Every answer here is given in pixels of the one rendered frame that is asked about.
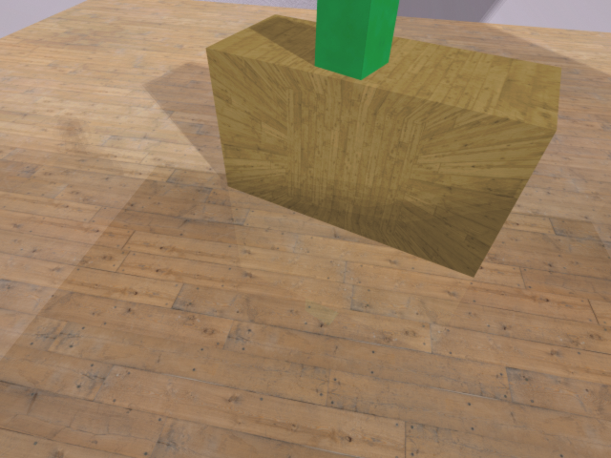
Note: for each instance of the pedestal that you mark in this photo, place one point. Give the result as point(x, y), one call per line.
point(427, 155)

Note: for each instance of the carton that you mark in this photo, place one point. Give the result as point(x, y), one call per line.
point(353, 37)

